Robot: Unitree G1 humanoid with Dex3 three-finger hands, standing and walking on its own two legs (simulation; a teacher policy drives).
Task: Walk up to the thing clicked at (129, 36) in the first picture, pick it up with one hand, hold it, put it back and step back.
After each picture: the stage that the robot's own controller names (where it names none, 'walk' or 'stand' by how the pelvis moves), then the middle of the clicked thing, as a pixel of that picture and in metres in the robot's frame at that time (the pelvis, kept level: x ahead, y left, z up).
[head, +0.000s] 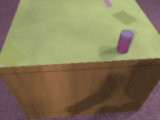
stand; (124, 42) +0.68 -0.22 -0.05
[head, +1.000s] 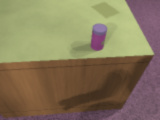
walk; (98, 37) +0.63 -0.07 -0.02
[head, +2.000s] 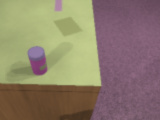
walk; (38, 61) +0.48 +0.22 -0.03
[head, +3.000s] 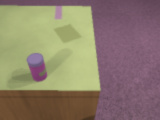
stand; (37, 67) +0.48 +0.21 -0.03
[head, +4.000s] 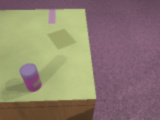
stand; (31, 78) +0.44 +0.22 -0.05
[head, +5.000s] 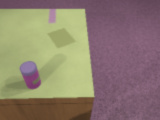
stand; (31, 75) +0.46 +0.22 -0.06
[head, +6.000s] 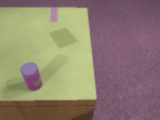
stand; (32, 77) +0.44 +0.22 -0.06
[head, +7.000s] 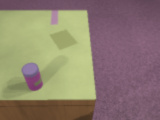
stand; (32, 77) +0.45 +0.22 -0.06
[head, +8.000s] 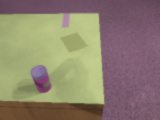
rise first; (41, 79) +0.44 +0.21 -0.05
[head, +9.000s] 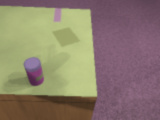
go down; (34, 72) +0.47 +0.20 -0.04
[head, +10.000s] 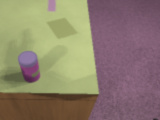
go down; (30, 67) +0.45 +0.19 -0.01
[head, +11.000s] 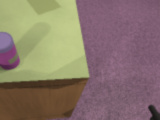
close in; (5, 52) +0.46 +0.21 +0.02
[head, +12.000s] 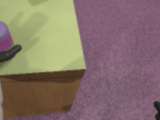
close; (1, 42) +0.48 +0.21 +0.04
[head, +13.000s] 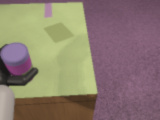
lift; (19, 64) +0.36 +0.18 +0.15
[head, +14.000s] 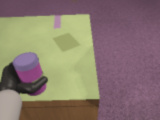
hold; (31, 74) +0.33 +0.16 +0.14
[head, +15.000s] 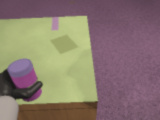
hold; (26, 80) +0.33 +0.18 +0.12
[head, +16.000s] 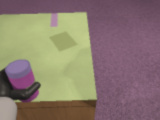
hold; (23, 81) +0.32 +0.19 +0.11
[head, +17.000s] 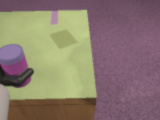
crouch; (15, 66) +0.35 +0.20 +0.15
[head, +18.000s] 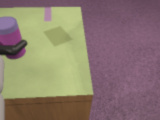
lower; (10, 38) +0.44 +0.21 +0.17
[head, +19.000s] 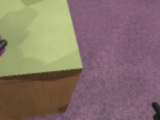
lower; out of the picture +0.50 +0.22 +0.06
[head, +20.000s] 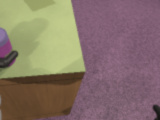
lower; (0, 48) +0.46 +0.21 +0.04
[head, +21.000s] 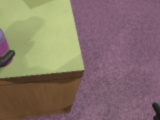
lower; out of the picture +0.47 +0.22 +0.04
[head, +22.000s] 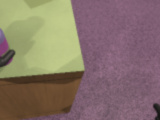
lower; out of the picture +0.47 +0.22 +0.04
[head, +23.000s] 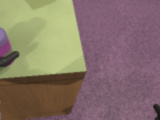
open; out of the picture +0.47 +0.21 +0.04
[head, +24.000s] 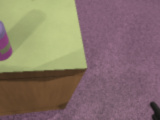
rise; out of the picture +0.47 +0.21 +0.04
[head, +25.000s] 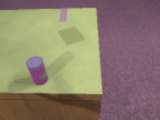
sink last; (37, 71) +0.46 +0.22 -0.01
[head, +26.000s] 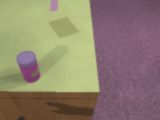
stand; (29, 67) +0.44 +0.21 +0.01
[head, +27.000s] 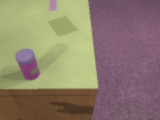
stand; (28, 65) +0.46 +0.22 +0.01
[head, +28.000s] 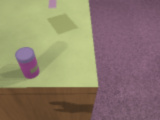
stand; (28, 63) +0.46 +0.21 +0.01
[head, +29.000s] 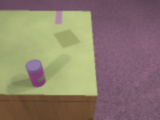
stand; (36, 73) +0.47 +0.21 -0.05
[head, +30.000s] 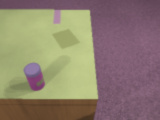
stand; (35, 77) +0.45 +0.21 -0.06
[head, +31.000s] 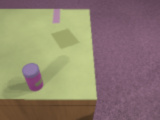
stand; (33, 77) +0.45 +0.22 -0.06
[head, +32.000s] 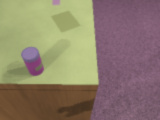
walk; (33, 62) +0.47 +0.21 -0.04
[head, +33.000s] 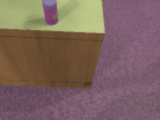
walk; (50, 11) +0.74 +0.16 -0.02
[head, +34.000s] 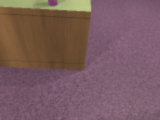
stand; out of the picture +1.09 +0.20 -0.04
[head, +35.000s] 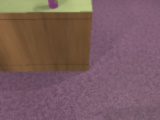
stand; out of the picture +1.07 +0.19 -0.04
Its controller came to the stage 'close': yes
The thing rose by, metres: 0.24
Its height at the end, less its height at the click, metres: +0.00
